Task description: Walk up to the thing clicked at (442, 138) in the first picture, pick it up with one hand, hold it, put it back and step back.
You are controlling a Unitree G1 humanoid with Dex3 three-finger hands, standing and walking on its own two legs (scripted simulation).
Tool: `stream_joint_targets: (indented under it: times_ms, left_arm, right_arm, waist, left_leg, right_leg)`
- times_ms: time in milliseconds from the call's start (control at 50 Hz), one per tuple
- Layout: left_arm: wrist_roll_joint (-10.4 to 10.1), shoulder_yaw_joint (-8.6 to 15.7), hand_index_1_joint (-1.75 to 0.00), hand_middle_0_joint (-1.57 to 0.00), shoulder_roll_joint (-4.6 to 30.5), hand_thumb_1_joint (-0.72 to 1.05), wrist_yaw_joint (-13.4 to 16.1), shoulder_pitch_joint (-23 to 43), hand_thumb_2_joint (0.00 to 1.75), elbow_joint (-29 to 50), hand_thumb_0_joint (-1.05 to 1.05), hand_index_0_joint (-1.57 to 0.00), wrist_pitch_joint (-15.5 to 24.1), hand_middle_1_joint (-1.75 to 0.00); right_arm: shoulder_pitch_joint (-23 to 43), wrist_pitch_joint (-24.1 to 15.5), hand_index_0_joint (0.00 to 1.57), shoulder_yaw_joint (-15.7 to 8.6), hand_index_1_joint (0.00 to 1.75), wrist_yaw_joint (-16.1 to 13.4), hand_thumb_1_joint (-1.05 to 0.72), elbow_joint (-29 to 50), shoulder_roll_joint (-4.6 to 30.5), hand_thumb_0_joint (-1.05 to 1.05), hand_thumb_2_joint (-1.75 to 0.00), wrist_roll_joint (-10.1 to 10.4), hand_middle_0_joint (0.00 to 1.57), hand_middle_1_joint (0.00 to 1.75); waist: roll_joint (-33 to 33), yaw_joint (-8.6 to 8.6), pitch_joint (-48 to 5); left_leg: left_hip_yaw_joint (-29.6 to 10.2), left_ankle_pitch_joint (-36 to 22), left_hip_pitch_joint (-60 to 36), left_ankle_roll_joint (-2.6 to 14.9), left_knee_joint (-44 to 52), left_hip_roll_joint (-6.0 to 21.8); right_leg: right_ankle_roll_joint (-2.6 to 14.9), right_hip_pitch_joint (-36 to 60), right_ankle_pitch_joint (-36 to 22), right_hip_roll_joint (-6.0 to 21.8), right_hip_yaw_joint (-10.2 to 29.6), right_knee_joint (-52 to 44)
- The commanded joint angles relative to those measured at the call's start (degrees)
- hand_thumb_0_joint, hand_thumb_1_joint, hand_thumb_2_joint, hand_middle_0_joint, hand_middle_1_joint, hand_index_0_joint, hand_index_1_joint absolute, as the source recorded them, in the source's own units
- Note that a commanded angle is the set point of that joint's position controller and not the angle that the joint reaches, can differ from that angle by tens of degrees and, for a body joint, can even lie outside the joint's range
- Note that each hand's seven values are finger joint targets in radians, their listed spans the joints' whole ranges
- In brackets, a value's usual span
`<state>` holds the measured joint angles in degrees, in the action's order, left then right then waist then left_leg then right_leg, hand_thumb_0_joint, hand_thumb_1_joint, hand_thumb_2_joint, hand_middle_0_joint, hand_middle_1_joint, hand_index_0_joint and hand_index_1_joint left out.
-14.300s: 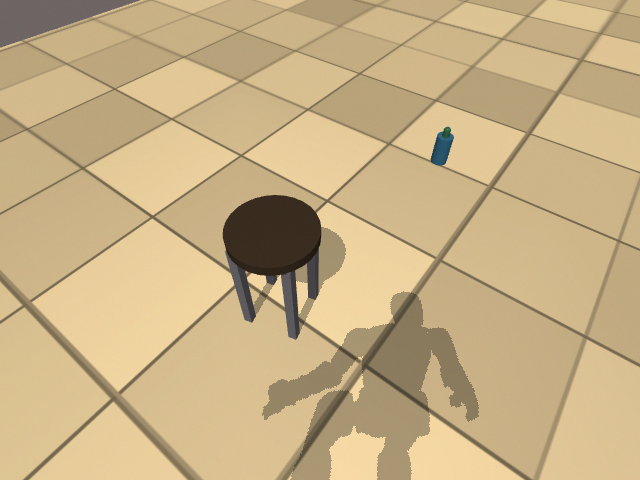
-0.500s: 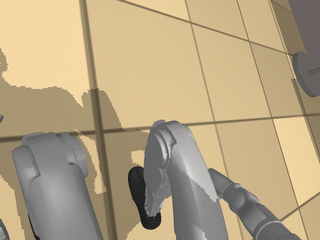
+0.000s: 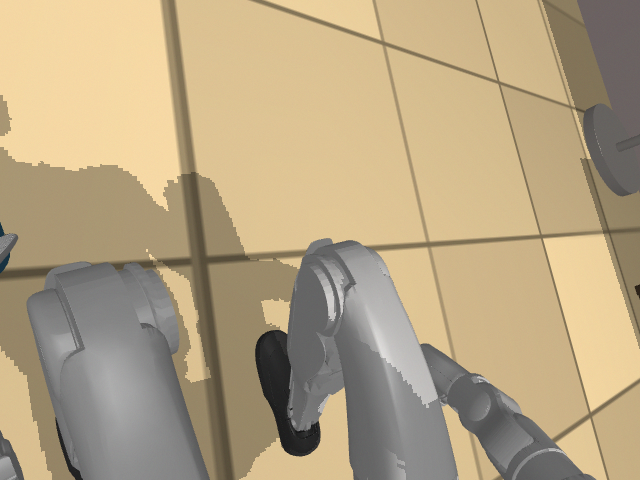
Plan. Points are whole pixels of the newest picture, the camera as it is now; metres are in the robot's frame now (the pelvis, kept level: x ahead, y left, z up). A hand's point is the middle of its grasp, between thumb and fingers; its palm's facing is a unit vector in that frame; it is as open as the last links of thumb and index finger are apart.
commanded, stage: settle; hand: left
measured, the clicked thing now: out of the picture +0.39 +0.31 -0.18
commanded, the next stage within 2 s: lift in 1.82 s
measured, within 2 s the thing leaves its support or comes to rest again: leaves its support in 0.02 s
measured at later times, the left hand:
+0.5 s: hand out of the picture +0.36 +0.33 -0.04, palm faces +0.44 -0.90 -0.02, open 10.9 cm
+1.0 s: hand out of the picture +0.36 +0.32 +0.03, palm faces +0.44 -0.90 -0.03, open 10.9 cm
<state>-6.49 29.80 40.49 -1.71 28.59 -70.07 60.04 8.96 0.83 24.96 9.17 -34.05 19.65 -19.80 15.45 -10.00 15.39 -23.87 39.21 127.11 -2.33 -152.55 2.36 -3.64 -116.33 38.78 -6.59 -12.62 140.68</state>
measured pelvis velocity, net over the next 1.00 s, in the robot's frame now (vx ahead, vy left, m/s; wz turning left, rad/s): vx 0.02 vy -0.02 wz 0.15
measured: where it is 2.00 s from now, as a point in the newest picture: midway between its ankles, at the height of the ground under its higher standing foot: (213, 445)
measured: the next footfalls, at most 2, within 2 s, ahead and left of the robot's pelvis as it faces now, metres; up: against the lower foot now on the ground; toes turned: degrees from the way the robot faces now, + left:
none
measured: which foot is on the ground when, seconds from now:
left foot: down 0.00-1.00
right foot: down 0.00-1.00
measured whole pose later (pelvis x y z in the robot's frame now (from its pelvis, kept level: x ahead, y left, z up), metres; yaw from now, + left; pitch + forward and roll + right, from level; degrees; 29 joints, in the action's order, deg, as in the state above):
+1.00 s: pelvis +0.02 -0.02 +0.07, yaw +9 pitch +30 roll -6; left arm -12.5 27.3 23.3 -12.2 23.9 -41.1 36.0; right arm 0.4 2.6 3.7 4.1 -39.2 16.2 -5.3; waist 2.4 -3.3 -3.9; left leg -10.8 39.2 126.9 -3.2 -135.5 3.9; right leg -1.1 -120.8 42.7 -1.9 -4.4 133.2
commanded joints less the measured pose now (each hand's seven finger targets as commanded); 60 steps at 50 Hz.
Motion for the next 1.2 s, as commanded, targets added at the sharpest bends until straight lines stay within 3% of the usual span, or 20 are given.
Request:
stream_joint_targets:
  times_ms: [0, 40, 100, 160, 220, 240, 340, 400, 420, 500, 540, 620, 700, 760, 940, 980, 1020, 1080, 1120, 1180]
  left_arm:
    - [-1.1, 1.9, -1.40, -1.23, 12.1, 0.24, 1.4, 13.3, 1.31, 18.8, 0.00, -1.21, 5.2, -1.37]
    - [-0.7, 2.0, -1.42, -1.24, 11.9, 0.26, 1.6, 12.7, 1.32, 22.2, 0.00, -1.23, 3.9, -1.38]
    - [-0.3, -0.4, -1.43, -1.26, 9.6, 0.22, 1.5, 12.2, 1.32, 25.8, 0.00, -1.24, 1.5, -1.39]
    - [-1.1, -2.5, -1.42, -1.26, 5.8, 0.18, 0.5, 10.3, 1.29, 27.5, 0.00, -1.25, -1.1, -1.38]
    - [-2.4, -4.1, -1.42, -1.26, 2.3, 0.13, -0.4, 8.2, 1.28, 27.0, 0.00, -1.25, -4.1, -1.39]
    - [-2.8, -2.6, -1.42, -1.26, 3.9, 0.13, -0.3, 10.1, 1.27, 30.9, 0.00, -1.26, -4.6, -1.39]
    - [-3.9, -4.1, -1.45, -1.30, 0.5, 0.16, -1.9, 6.8, 1.29, 33.7, 0.00, -1.31, -8.6, -1.44]
    - [-4.5, -4.8, -1.47, -1.31, -1.3, 0.17, -2.5, 9.2, 1.30, 36.9, 0.00, -1.32, -10.3, -1.45]
    - [-4.8, -3.4, -1.47, -1.31, -0.5, 0.14, -2.7, 8.2, 1.30, 37.5, 0.00, -1.31, -10.9, -1.45]
    - [-5.4, -3.0, -1.46, -1.31, -1.6, 0.18, -3.8, 6.0, 1.29, 38.8, 0.00, -1.31, -12.8, -1.44]
    - [-5.4, -1.7, -1.46, -1.31, 1.1, 0.16, -4.1, 10.0, 1.29, 44.2, 0.00, -1.31, -12.8, -1.44]
    - [-6.5, -2.9, -1.43, -1.27, -3.3, 0.15, -6.0, 6.9, 1.26, 40.7, 0.00, -1.28, -14.5, -1.41]
    - [-7.2, -1.0, -1.41, -1.27, -1.5, 0.12, -7.3, 8.3, 1.24, 43.9, 0.00, -1.27, -15.1, -1.38]
    - [-8.0, -0.9, -1.40, -1.27, -3.4, 0.12, -8.5, 7.0, 1.23, 42.7, 0.00, -1.26, -16.0, -1.38]
    - [-7.9, 1.6, -1.39, -1.25, -2.8, 0.15, -10.3, 8.8, 1.23, 44.1, 0.00, -1.25, -18.5, -1.37]
    - [-8.0, 0.7, -1.40, -1.26, -5.1, 0.15, -10.6, 6.6, 1.24, 41.6, 0.00, -1.26, -19.2, -1.38]
    - [-7.8, 2.4, -1.41, -1.27, -3.0, 0.13, -10.3, 8.8, 1.25, 44.5, 0.00, -1.27, -19.3, -1.39]
    - [-7.5, 0.7, -1.41, -1.28, -5.4, 0.16, -10.7, 8.0, 1.26, 43.3, 0.00, -1.28, -20.2, -1.39]
    - [-7.0, 1.4, -1.42, -1.28, -3.4, 0.17, -10.6, 10.3, 1.27, 45.2, 0.00, -1.28, -20.2, -1.40]
    - [-6.8, 1.7, -1.41, -1.28, -3.9, 0.17, -10.3, 10.1, 1.26, 45.3, 0.00, -1.28, -20.3, -1.40]
  right_arm:
    - [-1.6, 0.7, 0.20, -8.4, 0.30, -1.3, -0.89, 2.1, 19.5, 0.00, -0.91, 0.5, 0.20, 0.30]
    - [-1.8, 1.0, 0.20, -9.5, 0.30, -1.4, -0.89, 2.3, 19.3, 0.00, -0.91, 0.9, 0.20, 0.30]
    - [-3.1, 1.2, 0.20, -10.8, 0.30, -1.3, -0.89, 1.6, 18.5, 0.00, -0.91, 1.8, 0.20, 0.30]
    - [-5.0, 1.3, 0.20, -12.4, 0.30, -1.2, -0.89, 0.8, 17.7, 0.00, -0.90, 2.9, 0.20, 0.30]
    - [-6.4, 1.2, 0.20, -13.7, 0.30, -1.3, -0.89, 0.0, 16.4, 0.00, -0.90, 4.4, 0.20, 0.30]
    - [-6.6, 1.2, 0.20, -14.5, 0.30, -1.3, -0.89, 0.5, 16.3, 0.00, -0.90, 4.9, 0.20, 0.30]
    - [-8.0, 1.6, 0.20, -17.1, 0.30, -1.8, -0.89, 0.3, 14.8, 0.00, -0.90, 7.6, 0.20, 0.30]
    - [-8.0, 1.7, 0.20, -18.3, 0.30, -2.2, -0.89, 0.6, 13.6, 0.00, -0.90, 9.1, 0.20, 0.30]
    - [-8.9, 1.8, 0.20, -18.9, 0.30, -2.5, -0.89, 0.3, 13.3, 0.00, -0.90, 9.5, 0.20, 0.30]
    - [-9.5, 2.2, 0.20, -20.3, 0.30, -3.2, -0.89, 1.0, 12.3, 0.00, -0.90, 11.0, 0.20, 0.30]
    - [-10.3, 2.3, 0.20, -21.0, 0.30, -3.6, -0.89, 0.4, 11.2, 0.00, -0.90, 11.5, 0.20, 0.30]
    - [-11.2, 1.9, 0.20, -22.2, 0.30, -4.3, -0.90, -0.1, 10.4, 0.00, -0.90, 12.4, 0.20, 0.30]
    - [-12.5, 1.5, 0.20, -23.3, 0.30, -4.9, -0.90, -0.8, 9.6, 0.00, -0.90, 13.1, 0.20, 0.30]
    - [-12.7, 1.2, 0.20, -23.9, 0.30, -5.2, -0.90, -0.7, 9.1, 0.00, -0.90, 13.6, 0.20, 0.30]
    - [-14.5, 0.8, 0.20, -25.7, 0.30, -6.1, -0.90, -1.5, 8.4, 0.00, -0.90, 14.7, 0.20, 0.30]
    - [-14.4, 0.7, 0.20, -25.9, 0.30, -6.2, -0.90, -1.3, 8.2, 0.00, -0.90, 14.9, 0.20, 0.30]
    - [-15.1, 0.5, 0.20, -26.3, 0.30, -6.4, -0.90, -1.5, 8.1, 0.00, -0.90, 15.0, 0.20, 0.30]
    - [-14.8, 0.5, 0.20, -26.7, 0.30, -6.6, -0.90, -1.0, 8.1, 0.00, -0.90, 15.2, 0.20, 0.30]
    - [-14.8, 0.3, 0.20, -26.9, 0.30, -6.8, -0.90, -1.4, 7.9, 0.00, -0.90, 15.1, 0.20, 0.30]
    - [-15.2, 0.1, 0.20, -27.0, 0.30, -6.9, -0.90, -1.2, 7.3, 0.00, -0.90, 15.2, 0.20, 0.30]
  waist:
    - [-37.9, -3.26, -37.7]
    - [-39.2, -2.75, -38.8]
    - [-39.8, -2.42, -39.8]
    - [-39.0, -2.00, -40.6]
    - [-34.3, -1.02, -40.0]
    - [-34.3, -0.16, -41.6]
    - [-32.7, 2.17, -44.4]
    - [-32.4, 2.62, -44.8]
    - [-31.7, 3.55, -46.6]
    - [-31.4, 4.65, -49.0]
    - [-32.1, 5.67, -51.1]
    - [-28.1, 4.81, -51.6]
    - [-27.8, 6.16, -55.0]
    - [-25.5, 6.29, -55.1]
    - [-24.5, 8.12, -58.9]
    - [-23.7, 7.95, -58.1]
    - [-24.6, 8.71, -59.9]
    - [-24.8, 7.91, -58.8]
    - [-25.2, 8.47, -59.1]
    - [-24.5, 8.41, -58.5]
  left_leg:
    - [8.9, -5.5, -27.6, -0.35, 20.8, 2.9]
    - [9.3, -5.5, -27.8, -0.33, 21.5, 2.8]
    - [9.9, -5.4, -27.8, -0.24, 22.4, 2.6]
    - [10.6, -5.9, -27.3, -0.07, 22.8, 2.3]
    - [11.3, -2.2, -23.2, 0.91, 23.2, 1.8]
    - [11.8, -1.9, -22.5, 1.13, 23.2, 1.6]
    - [12.5, -0.7, -23.5, 1.40, 26.0, 1.1]
    - [13.4, 1.5, -22.5, 1.66, 27.6, 0.8]
    - [13.8, 0.5, -23.2, 1.78, 27.3, 0.8]
    - [14.9, -1.0, -24.0, 1.90, 28.5, 0.6]
    - [15.7, -1.0, -23.8, 2.05, 29.0, 0.5]
    - [16.7, -2.2, -22.9, 2.55, 28.9, 0.5]
    - [17.6, -4.8, -24.5, 2.60, 29.2, 0.5]
    - [18.2, -5.6, -23.6, 2.85, 29.6, 0.5]
    - [19.3, -9.9, -27.1, 2.93, 31.5, 0.6]
    - [19.3, -10.2, -27.2, 2.98, 32.0, 0.7]
    - [19.5, -11.0, -28.4, 2.97, 32.3, 0.7]
    - [19.6, -9.3, -29.4, 2.93, 33.6, 0.6]
    - [20.0, -9.1, -29.1, 3.01, 33.6, 0.7]
    - [20.0, -7.9, -28.7, 3.00, 34.8, 0.6]
  right_leg:
    - [4.77, 11.0, -11.5, -0.8, -6.1, -10.2]
    - [4.94, 10.6, -11.7, -0.6, -5.6, -10.4]
    - [5.12, 9.6, -11.8, -0.3, -4.7, -10.9]
    - [5.27, 8.8, -12.6, -0.2, -4.0, -11.5]
    - [4.99, 8.7, -9.5, -0.2, -3.4, -13.6]
    - [5.03, 8.9, -9.3, -0.1, -3.0, -13.8]
    - [5.42, 6.8, -7.2, 0.4, -2.1, -14.6]
    - [5.63, 5.8, -5.1, 0.8, -1.0, -15.5]
    - [5.62, 7.0, -6.0, 0.7, -0.5, -16.0]
    - [5.80, 7.6, -6.4, 1.3, 0.9, -16.9]
    - [5.92, 7.9, -5.9, 1.4, 1.9, -17.3]
    - [5.60, 9.6, -6.4, 1.7, 3.5, -19.4]
    - [5.46, 11.7, -7.8, 2.1, 4.5, -20.3]
    - [5.18, 12.9, -8.0, 2.4, 5.6, -21.8]
    - [5.20, 15.4, -10.9, 2.9, 6.1, -22.7]
    - [5.20, 15.2, -10.8, 3.0, 6.0, -23.1]
    - [5.20, 16.0, -11.4, 3.1, 6.3, -23.5]
    - [5.45, 14.2, -9.5, 3.1, 6.1, -24.2]
    - [5.40, 14.8, -9.4, 3.2, 6.9, -24.9]
    - [5.41, 15.2, -8.0, 3.3, 6.8, -25.7]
